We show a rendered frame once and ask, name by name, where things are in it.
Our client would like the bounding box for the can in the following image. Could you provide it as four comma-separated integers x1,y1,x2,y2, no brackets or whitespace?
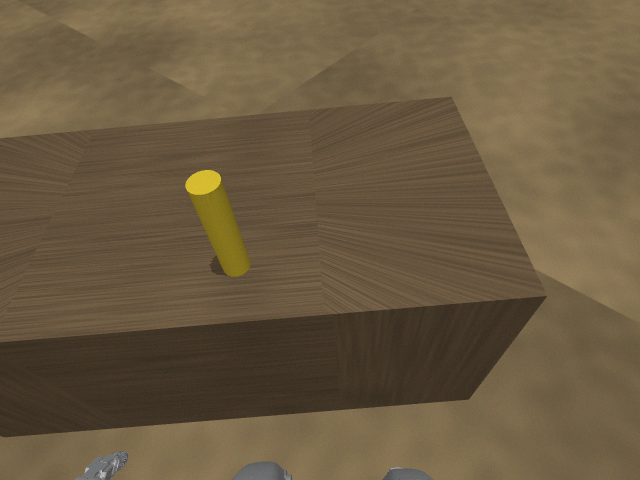
185,170,251,277

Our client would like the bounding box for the left robot hand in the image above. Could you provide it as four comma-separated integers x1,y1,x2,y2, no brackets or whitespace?
74,451,128,480

